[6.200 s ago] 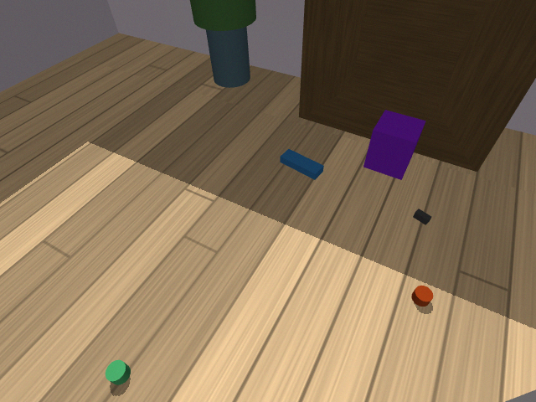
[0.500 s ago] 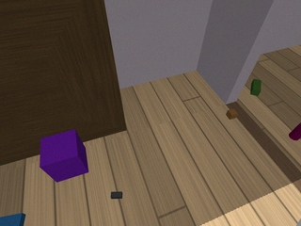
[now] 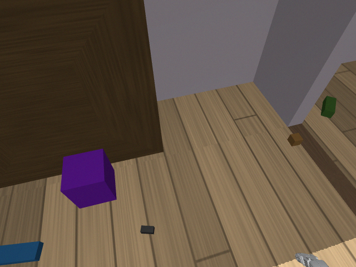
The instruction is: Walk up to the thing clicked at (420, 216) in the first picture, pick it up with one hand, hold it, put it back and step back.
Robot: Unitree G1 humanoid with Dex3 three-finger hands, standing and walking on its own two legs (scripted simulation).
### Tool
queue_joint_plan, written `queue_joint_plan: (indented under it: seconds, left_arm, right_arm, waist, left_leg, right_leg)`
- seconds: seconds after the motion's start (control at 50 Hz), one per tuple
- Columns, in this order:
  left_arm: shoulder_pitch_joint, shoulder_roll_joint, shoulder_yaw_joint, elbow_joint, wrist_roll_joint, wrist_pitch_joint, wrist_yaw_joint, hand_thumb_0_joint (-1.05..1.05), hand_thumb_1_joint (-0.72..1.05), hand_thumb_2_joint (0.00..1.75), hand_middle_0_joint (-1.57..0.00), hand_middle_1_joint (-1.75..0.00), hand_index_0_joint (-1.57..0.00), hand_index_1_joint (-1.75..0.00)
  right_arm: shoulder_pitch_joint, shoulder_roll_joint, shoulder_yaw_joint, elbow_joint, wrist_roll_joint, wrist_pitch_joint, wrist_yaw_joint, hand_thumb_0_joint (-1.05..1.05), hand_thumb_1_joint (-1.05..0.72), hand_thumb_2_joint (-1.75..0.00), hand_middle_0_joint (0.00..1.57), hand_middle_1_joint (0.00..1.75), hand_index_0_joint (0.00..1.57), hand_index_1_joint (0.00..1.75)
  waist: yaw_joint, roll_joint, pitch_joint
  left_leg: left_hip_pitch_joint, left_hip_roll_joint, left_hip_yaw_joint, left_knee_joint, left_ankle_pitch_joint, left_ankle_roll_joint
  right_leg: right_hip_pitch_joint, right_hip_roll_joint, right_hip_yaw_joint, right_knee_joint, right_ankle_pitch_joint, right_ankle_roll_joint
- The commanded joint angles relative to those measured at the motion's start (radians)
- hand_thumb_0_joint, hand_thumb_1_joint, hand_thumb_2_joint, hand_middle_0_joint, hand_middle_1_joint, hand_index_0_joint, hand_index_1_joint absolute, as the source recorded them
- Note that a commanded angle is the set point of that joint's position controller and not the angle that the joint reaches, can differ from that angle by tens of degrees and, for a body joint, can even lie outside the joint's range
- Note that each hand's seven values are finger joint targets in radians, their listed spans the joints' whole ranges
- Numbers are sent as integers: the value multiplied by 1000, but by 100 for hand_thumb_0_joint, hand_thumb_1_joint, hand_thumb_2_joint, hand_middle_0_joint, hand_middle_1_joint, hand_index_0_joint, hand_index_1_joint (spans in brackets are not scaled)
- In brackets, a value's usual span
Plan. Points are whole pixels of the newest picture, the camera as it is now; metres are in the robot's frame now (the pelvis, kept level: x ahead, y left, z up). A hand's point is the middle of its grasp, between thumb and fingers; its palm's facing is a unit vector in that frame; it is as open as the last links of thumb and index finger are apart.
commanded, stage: walk up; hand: left
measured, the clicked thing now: (147, 229) +0.39 +0.22 -0.76
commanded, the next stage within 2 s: stand in 0.70 s
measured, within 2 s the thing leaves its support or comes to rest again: neither
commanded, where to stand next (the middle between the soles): -0.02 -0.02 m, yaw +0 degrees
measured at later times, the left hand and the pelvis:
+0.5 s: hand out of the picture +0.12 +0.25 -0.16, palm faces +0.00 -0.94 -0.34, open 7.4 cm; pelvis +0.00 +0.00 +0.00, yaw +1 degrees
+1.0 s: hand out of the picture +0.04 +0.25 -0.16, palm faces +0.01 -0.94 -0.34, open 7.4 cm; pelvis -0.03 +0.00 +0.00, yaw +1 degrees
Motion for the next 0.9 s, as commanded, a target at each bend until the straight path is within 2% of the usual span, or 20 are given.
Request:
queue_joint_plan:
  seconds: [0.0, 0.06, 0.1, 0.18, 0.28, 0.48, 0.62, 0.66, 0.68, 0.76, 0.88]
  left_arm:
    - [-34, 209, 41, -79, -2, -19, 22, 0, 90, 90, -20, -30, -20, -30]
    - [-38, 207, 45, -85, -5, -16, 25, 0, 90, 90, -20, -30, -20, -30]
    - [-45, 204, 44, -93, -3, -14, 25, 0, 90, 90, -20, -30, -20, -30]
    - [-58, 200, 46, -110, -3, -11, 23, 0, 90, 90, -20, -30, -20, -30]
    - [-68, 200, 49, -119, -1, -6, 21, 0, 90, 90, -20, -30, -20, -30]
    - [-78, 204, 50, -128, -2, -7, 18, 0, 90, 90, -20, -30, -20, -30]
    - [-60, 207, 55, -128, -3, -9, 18, 0, 90, 90, -20, -30, -20, -30]
    - [-64, 203, 53, -131, -2, -10, 17, 0, 90, 90, -20, -30, -20, -30]
    - [-44, 189, 42, -138, 2, -10, 20, 0, 90, 90, -20, -30, -20, -30]
    - [-20, 203, 40, -145, -1, -10, 22, 0, 90, 90, -20, -30, -20, -30]
    - [-19, 201, 32, -150, -1, -10, 17, 0, 90, 90, -20, -30, -20, -30]
  right_arm:
    - [-25, -226, -51, -68, 2, -22, -18, 0, -90, -90, 20, 30, 20, 30]
    - [-15, -219, -51, -67, 2, -22, -21, 0, -90, -90, 20, 30, 20, 30]
    - [-9, -215, -50, -69, 2, -21, -21, 0, -90, -90, 20, 30, 20, 30]
    - [13, -218, -48, -66, 3, -23, -23, 0, -90, -90, 20, 30, 20, 30]
    - [23, -218, -47, -74, 1, -25, -24, 0, -90, -90, 20, 30, 20, 30]
    - [25, -215, -45, -89, -1, -28, -22, 0, -90, -90, 20, 30, 20, 30]
    - [36, -215, -49, -96, -3, -28, -23, 0, -90, -90, 20, 30, 20, 30]
    - [29, -212, -48, -102, -3, -26, -21, 0, -90, -90, 20, 30, 20, 30]
    - [45, -223, -48, -104, -10, -28, -27, 0, -90, -90, 20, 30, 20, 30]
    - [61, -221, -47, -110, -7, -30, -28, 0, -90, -90, 20, 30, 20, 30]
    - [59, -226, -42, -111, -6, -31, -26, 0, -90, -90, 20, 30, 20, 30]
  waist:
    - [-26, 6, -187]
    - [-24, -1, -166]
    - [-26, -4, -147]
    - [-29, 11, -157]
    - [-30, 8, -147]
    - [-28, 8, -134]
    - [-27, 3, -140]
    - [-28, 2, -122]
    - [-29, 15, -107]
    - [-27, 7, -130]
    - [-30, 21, -125]
  left_leg:
    - [111, 150, -54, 42, 636, 18]
    - [98, 144, -52, 36, 639, 14]
    - [74, 135, -46, 33, 606, 14]
    - [64, 137, -57, 34, 637, 14]
    - [48, 131, -60, 33, 603, 15]
    - [42, 118, -63, 33, 541, 16]
    - [56, 121, -64, 52, 557, 24]
    - [41, 114, -62, 49, 508, 23]
    - [51, 142, -81, 41, 577, 19]
    - [75, 144, -83, 36, 593, 18]
    - [64, 144, -88, 8, 495, 17]
  right_leg:
    - [66, -109, 27, 37, 513, -22]
    - [69, -104, 19, 44, 509, -20]
    - [68, -104, 20, 37, 484, -22]
    - [86, -103, 24, 46, 477, -31]
    - [86, -99, 21, 50, 457, -32]
    - [79, -99, 24, 41, 450, -32]
    - [75, -97, 17, 53, 472, -33]
    - [69, -100, 23, 34, 452, -32]
    - [49, -119, 43, 33, 517, -33]
    - [53, -114, 39, 31, 507, -34]
    - [37, -114, 50, 12, 392, -39]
